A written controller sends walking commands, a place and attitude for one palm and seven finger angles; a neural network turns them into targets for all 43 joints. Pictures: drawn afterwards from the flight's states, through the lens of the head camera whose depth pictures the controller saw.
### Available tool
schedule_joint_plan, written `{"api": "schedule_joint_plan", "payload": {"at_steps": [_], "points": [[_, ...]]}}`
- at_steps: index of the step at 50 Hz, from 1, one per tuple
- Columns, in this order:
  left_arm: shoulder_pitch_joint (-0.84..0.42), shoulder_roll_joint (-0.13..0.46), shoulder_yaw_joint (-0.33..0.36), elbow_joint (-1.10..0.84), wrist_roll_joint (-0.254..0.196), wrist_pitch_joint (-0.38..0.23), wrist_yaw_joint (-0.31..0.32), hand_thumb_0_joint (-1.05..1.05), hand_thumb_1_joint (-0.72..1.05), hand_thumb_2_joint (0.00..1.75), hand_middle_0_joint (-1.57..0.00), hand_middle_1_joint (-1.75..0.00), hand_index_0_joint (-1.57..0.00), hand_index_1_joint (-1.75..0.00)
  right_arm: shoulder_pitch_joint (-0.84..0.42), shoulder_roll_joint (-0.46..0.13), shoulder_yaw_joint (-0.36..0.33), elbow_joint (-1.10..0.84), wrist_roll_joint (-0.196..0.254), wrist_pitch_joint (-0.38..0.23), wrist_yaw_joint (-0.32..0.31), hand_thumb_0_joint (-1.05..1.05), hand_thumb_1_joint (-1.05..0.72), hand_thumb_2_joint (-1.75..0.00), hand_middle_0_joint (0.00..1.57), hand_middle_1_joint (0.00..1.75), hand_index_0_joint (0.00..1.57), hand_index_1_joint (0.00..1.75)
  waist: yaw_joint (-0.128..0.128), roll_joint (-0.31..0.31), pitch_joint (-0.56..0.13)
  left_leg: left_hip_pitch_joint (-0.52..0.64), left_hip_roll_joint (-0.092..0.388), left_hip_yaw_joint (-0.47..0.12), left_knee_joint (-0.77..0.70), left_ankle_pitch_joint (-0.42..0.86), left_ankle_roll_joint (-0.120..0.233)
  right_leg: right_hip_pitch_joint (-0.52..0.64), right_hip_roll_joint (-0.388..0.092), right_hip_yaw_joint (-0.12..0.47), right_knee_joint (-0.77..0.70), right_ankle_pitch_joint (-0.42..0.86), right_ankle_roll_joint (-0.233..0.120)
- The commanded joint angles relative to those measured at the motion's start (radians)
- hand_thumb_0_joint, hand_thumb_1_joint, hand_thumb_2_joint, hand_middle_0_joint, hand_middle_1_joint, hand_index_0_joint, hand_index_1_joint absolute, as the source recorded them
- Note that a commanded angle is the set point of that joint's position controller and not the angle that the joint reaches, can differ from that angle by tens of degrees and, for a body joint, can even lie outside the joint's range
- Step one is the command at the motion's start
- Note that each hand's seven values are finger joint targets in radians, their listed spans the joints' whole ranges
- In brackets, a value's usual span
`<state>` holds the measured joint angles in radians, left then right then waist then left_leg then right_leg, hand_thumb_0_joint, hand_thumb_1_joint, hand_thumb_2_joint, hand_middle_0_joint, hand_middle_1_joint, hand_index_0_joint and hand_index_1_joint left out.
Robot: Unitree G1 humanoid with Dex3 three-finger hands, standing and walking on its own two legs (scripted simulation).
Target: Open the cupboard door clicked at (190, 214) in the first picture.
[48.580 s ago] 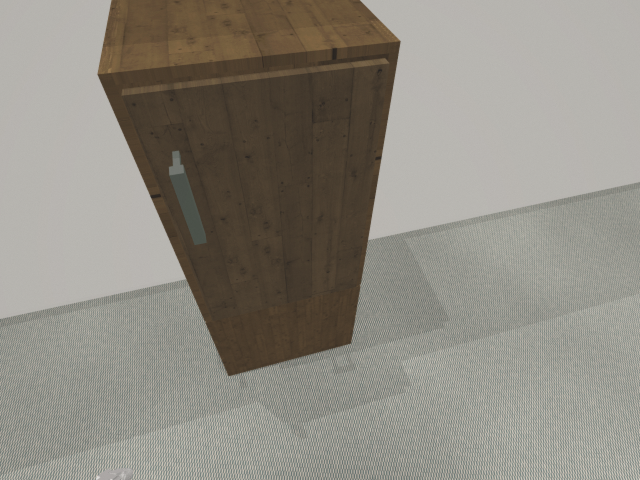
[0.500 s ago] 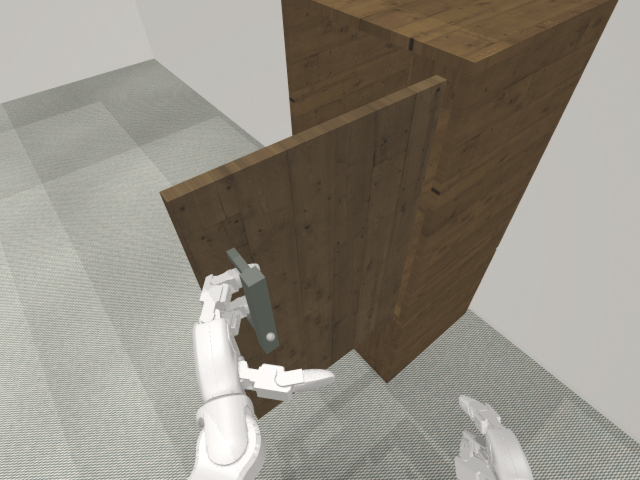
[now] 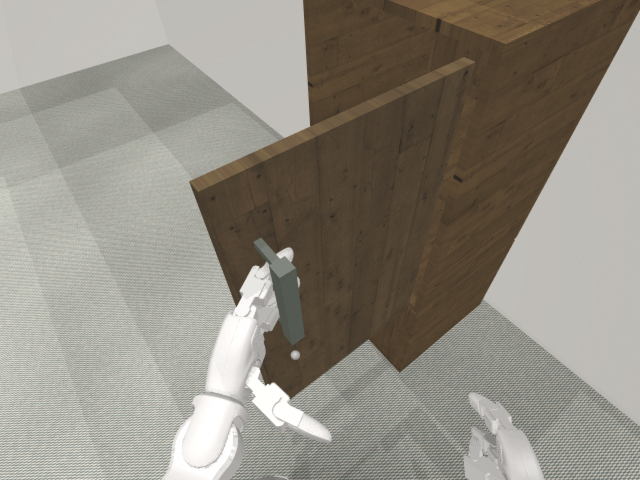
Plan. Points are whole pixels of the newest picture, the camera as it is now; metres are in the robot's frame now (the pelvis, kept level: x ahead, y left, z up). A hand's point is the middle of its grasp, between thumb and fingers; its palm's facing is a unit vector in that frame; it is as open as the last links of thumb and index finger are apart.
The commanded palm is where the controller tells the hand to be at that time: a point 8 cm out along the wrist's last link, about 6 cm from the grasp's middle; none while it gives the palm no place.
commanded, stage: slide the hand sideways off the handle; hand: left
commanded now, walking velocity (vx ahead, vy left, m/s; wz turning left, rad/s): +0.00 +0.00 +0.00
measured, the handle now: (279, 294) +0.31 +0.08 +0.08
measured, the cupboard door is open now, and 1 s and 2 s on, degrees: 90 91 91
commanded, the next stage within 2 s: draw the hand back to the body in 0.98 s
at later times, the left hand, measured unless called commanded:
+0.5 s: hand (273, 370) +0.22 +0.07 +0.09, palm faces -0.09 -1.00 +0.00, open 16.0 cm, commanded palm +0.18 +0.13 +0.08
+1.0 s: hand (220, 411) +0.18 +0.12 +0.08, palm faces -0.06 -1.00 -0.04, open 16.3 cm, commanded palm +0.15 +0.17 +0.08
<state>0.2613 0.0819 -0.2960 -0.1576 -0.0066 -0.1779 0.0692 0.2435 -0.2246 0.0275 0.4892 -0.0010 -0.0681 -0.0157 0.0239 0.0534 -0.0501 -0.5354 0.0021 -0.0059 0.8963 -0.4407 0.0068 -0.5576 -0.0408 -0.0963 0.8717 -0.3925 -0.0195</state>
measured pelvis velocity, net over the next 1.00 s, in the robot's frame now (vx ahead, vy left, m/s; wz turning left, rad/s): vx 0.01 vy -0.01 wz -0.02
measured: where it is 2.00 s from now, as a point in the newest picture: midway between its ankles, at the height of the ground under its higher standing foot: outside the picture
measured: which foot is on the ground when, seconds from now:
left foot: down 0.00-1.00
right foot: down 0.00-1.00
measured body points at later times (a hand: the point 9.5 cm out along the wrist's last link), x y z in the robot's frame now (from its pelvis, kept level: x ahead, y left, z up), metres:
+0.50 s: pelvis +0.02 +0.00 +0.00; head +0.04 -0.02 +0.45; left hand +0.22 +0.12 +0.09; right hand +0.20 -0.23 -0.07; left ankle +0.01 +0.11 -0.69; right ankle +0.03 -0.11 -0.69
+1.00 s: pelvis +0.01 -0.01 -0.02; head +0.04 -0.03 +0.43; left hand +0.18 +0.17 +0.09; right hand +0.20 -0.24 -0.08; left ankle +0.01 +0.11 -0.69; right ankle +0.03 -0.11 -0.69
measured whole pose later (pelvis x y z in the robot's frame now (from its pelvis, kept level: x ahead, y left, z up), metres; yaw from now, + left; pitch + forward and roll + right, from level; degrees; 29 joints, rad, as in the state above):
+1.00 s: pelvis +0.01 -0.01 -0.02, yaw -1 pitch +9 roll -1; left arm 0.71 0.17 -0.03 -0.45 -0.19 -0.25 -0.15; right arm 0.28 -0.22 0.00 0.39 0.03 -0.11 -0.06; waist 0.03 0.05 -0.12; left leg -0.66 0.03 -0.01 1.04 -0.53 -0.01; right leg -0.69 -0.02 -0.10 1.01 -0.47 -0.03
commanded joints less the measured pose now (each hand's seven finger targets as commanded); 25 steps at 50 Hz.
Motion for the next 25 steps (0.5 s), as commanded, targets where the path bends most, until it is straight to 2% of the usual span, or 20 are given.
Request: {"api": "schedule_joint_plan", "payload": {"at_steps": [1,2,4,5,6,8,11,13,14,15,16,17,18,19,21,25], "points": [[-0.170,-0.094,-0.036,-0.262,-0.051,-0.051,-0.046,0.00,-0.50,0.30,-0.15,-0.30,-0.15,-0.30,-0.108,-0.075,-0.020,-0.202,0.013,-0.088,-0.014,0.00,-0.90,-0.90,0.20,0.30,0.20,0.30,-0.032,-0.106,-0.136,0.036,-0.019,-0.040,-0.180,0.015,0.011,0.059,0.030,0.036,-0.163,-0.018,-0.009],[-0.172,-0.090,-0.023,-0.267,-0.046,-0.044,-0.024,0.00,-0.50,0.30,-0.15,-0.30,-0.15,-0.30,-0.108,-0.076,-0.021,-0.202,0.014,-0.091,-0.013,0.00,-0.90,-0.90,0.20,0.30,0.20,0.30,-0.037,-0.106,-0.133,0.036,-0.017,-0.041,-0.180,0.013,0.010,0.048,0.028,0.033,-0.156,-0.018,-0.007],[-0.118,-0.084,-0.005,-0.266,-0.028,-0.035,0.014,0.00,-0.50,0.30,-0.15,-0.30,-0.15,-0.30,-0.100,-0.075,-0.022,-0.210,0.008,-0.092,-0.008,0.00,-0.90,-0.90,0.20,0.30,0.20,0.30,-0.020,-0.123,-0.153,0.031,-0.017,-0.038,-0.181,0.033,0.009,0.061,0.028,0.031,-0.144,-0.002,-0.008],[-0.099,-0.068,0.008,-0.258,-0.015,-0.031,0.027,0.00,-0.50,0.30,-0.15,-0.30,-0.15,-0.30,-0.093,-0.076,-0.024,-0.212,0.006,-0.089,-0.005,0.00,-0.90,-0.90,0.20,0.30,0.20,0.30,-0.021,-0.131,-0.148,0.026,-0.016,-0.032,-0.176,0.043,0.009,0.057,0.029,0.032,-0.140,0.007,-0.007],[-0.076,-0.052,0.024,-0.253,-0.006,-0.027,0.038,0.00,-0.50,0.30,-0.15,-0.30,-0.15,-0.30,-0.089,-0.077,-0.023,-0.212,0.002,-0.086,-0.001,0.00,-0.90,-0.90,0.20,0.30,0.20,0.30,-0.008,-0.123,-0.161,0.024,-0.017,-0.032,-0.177,0.066,0.009,0.075,0.029,0.035,-0.138,0.028,-0.011],[-0.026,-0.033,0.043,-0.286,0.007,-0.032,0.048,0.00,-0.50,0.30,-0.15,-0.30,-0.15,-0.30,-0.082,-0.073,-0.025,-0.225,-0.002,-0.079,0.006,0.00,-0.90,-0.90,0.20,0.30,0.20,0.30,0.000,-0.122,-0.185,0.025,-0.015,-0.018,-0.168,0.106,0.009,0.096,0.028,0.040,-0.123,0.079,-0.012],[0.036,0.000,0.074,-0.292,0.008,-0.030,0.035,0.00,-0.50,0.30,-0.15,-0.30,-0.15,-0.30,-0.079,-0.076,-0.023,-0.232,0.000,-0.066,0.009,0.00,-0.90,-0.90,0.20,0.30,0.20,0.30,0.006,-0.107,-0.161,0.003,-0.015,-0.006,-0.161,0.109,0.010,0.104,0.030,0.049,-0.128,0.091,-0.014],[0.044,0.008,0.088,-0.320,-0.005,-0.033,0.025,0.00,-0.50,0.30,-0.15,-0.30,-0.15,-0.30,-0.079,-0.075,-0.019,-0.241,-0.001,-0.062,0.009,0.00,-0.90,-0.90,0.20,0.30,0.20,0.30,-0.001,-0.096,-0.139,-0.007,-0.016,-0.002,-0.158,0.087,0.010,0.091,0.029,0.054,-0.133,0.072,-0.011],[0.085,0.015,0.107,-0.322,-0.011,-0.034,0.019,0.00,-0.50,0.30,-0.15,-0.30,-0.15,-0.30,-0.078,-0.074,-0.021,-0.244,0.002,-0.059,0.008,0.00,-0.90,-0.90,0.20,0.30,0.20,0.30,0.005,-0.093,-0.134,-0.008,-0.015,0.004,-0.153,0.085,0.009,0.090,0.032,0.054,-0.134,0.070,-0.011],[0.080,0.009,0.097,-0.340,-0.019,-0.036,0.011,0.00,-0.50,0.30,-0.15,-0.30,-0.15,-0.30,-0.079,-0.075,-0.018,-0.250,0.001,-0.059,0.007,0.00,-0.90,-0.90,0.20,0.30,0.20,0.30,-0.002,-0.092,-0.129,-0.012,-0.017,0.003,-0.151,0.081,0.011,0.088,0.031,0.055,-0.137,0.067,-0.009],[0.098,0.025,0.120,-0.340,-0.025,-0.037,0.007,0.00,-0.50,0.30,-0.15,-0.30,-0.15,-0.30,-0.075,-0.076,-0.021,-0.250,0.003,-0.059,0.005,0.00,-0.90,-0.90,0.20,0.30,0.20,0.30,0.002,-0.107,-0.131,-0.015,-0.015,0.001,-0.148,0.090,0.011,0.095,0.034,0.055,-0.136,0.071,-0.011],[0.115,0.008,0.107,-0.362,-0.035,-0.041,-0.002,0.00,-0.50,0.30,-0.15,-0.30,-0.15,-0.30,-0.075,-0.075,-0.020,-0.255,0.002,-0.064,0.005,0.00,-0.90,-0.90,0.20,0.30,0.20,0.30,-0.001,-0.092,-0.134,-0.011,-0.017,0.005,-0.142,0.102,0.012,0.097,0.034,0.059,-0.135,0.096,-0.008],[0.153,0.037,0.142,-0.368,-0.041,-0.045,-0.007,0.00,-0.50,0.30,-0.15,-0.30,-0.15,-0.30,-0.061,-0.077,-0.024,-0.254,0.004,-0.064,0.004,0.00,-0.90,-0.90,0.20,0.30,0.20,0.30,0.002,-0.090,-0.147,-0.011,-0.015,0.005,-0.138,0.115,0.009,0.099,0.037,0.054,-0.123,0.112,-0.009],[0.180,0.018,0.126,-0.390,-0.046,-0.050,-0.015,0.00,-0.50,0.30,-0.15,-0.30,-0.15,-0.30,-0.058,-0.076,-0.024,-0.259,0.003,-0.066,0.004,0.00,-0.90,-0.90,0.20,0.30,0.20,0.30,0.004,-0.083,-0.161,-0.007,-0.017,0.007,-0.133,0.145,0.009,0.112,0.037,0.051,-0.112,0.156,-0.010],[0.264,0.022,0.131,-0.418,-0.056,-0.061,-0.027,0.00,-0.50,0.30,-0.15,-0.30,-0.15,-0.30,-0.045,-0.077,-0.029,-0.268,0.004,-0.072,0.008,0.00,-0.90,-0.90,0.20,0.30,0.20,0.30,0.009,-0.081,-0.185,-0.004,-0.016,0.008,-0.119,0.203,0.009,0.132,0.039,0.048,-0.094,0.235,-0.010],[0.342,0.048,0.145,-0.480,-0.065,-0.092,-0.060,0.00,-0.50,0.30,-0.15,-0.30,-0.15,-0.30,-0.026,-0.081,-0.039,-0.276,0.004,-0.078,0.009,0.00,-0.90,-0.90,0.20,0.30,0.20,0.30,-0.007,-0.101,-0.173,-0.024,-0.016,0.008,-0.090,0.222,0.011,0.113,0.040,0.051,-0.070,0.279,-0.003]]}}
